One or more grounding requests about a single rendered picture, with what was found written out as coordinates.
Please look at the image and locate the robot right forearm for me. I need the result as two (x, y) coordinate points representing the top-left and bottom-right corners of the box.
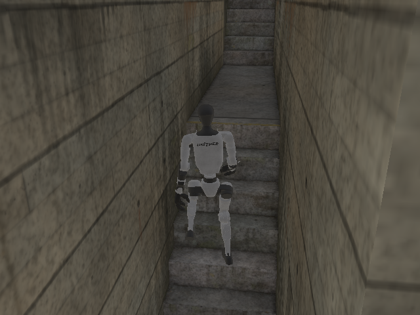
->
(228, 157), (238, 171)

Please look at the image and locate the robot right upper arm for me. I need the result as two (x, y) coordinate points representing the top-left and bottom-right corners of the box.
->
(221, 131), (237, 166)

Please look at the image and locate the right robot shin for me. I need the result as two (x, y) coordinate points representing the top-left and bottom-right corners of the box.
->
(220, 211), (231, 256)

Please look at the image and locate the robot left forearm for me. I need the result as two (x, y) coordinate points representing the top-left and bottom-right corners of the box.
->
(175, 163), (187, 194)

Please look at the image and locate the robot right hand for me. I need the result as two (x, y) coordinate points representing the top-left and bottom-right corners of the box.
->
(220, 165), (236, 176)

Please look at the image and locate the robot left upper arm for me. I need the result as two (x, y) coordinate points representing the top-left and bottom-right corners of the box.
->
(180, 133), (194, 171)

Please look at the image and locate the robot left thigh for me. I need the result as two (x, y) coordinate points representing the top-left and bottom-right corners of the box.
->
(188, 180), (201, 200)

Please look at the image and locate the robot left hand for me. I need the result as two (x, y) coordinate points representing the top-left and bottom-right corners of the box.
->
(175, 193), (190, 211)

